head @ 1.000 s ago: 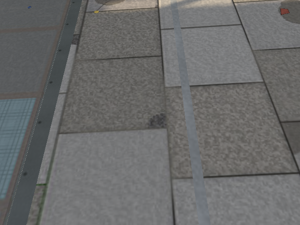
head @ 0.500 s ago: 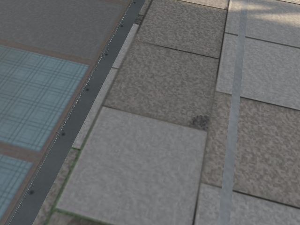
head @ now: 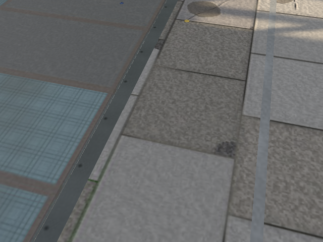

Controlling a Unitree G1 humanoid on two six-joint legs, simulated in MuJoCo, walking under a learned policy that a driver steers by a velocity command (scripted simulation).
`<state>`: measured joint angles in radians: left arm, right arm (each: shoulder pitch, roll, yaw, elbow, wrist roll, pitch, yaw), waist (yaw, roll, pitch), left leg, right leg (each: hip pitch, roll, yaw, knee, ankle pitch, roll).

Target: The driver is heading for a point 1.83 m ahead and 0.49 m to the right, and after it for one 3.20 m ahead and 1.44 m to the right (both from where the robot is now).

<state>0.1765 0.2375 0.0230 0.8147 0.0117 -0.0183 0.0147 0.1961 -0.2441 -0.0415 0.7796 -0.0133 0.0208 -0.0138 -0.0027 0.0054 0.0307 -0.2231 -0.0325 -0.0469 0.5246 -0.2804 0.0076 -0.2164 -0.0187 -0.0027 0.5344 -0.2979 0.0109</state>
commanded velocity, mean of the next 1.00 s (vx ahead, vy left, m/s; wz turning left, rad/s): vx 0.24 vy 0.00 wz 0.01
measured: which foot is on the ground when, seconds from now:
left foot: down 0.00-1.00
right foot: down 0.00-0.56, up 0.58-0.98, down 1.00-1.00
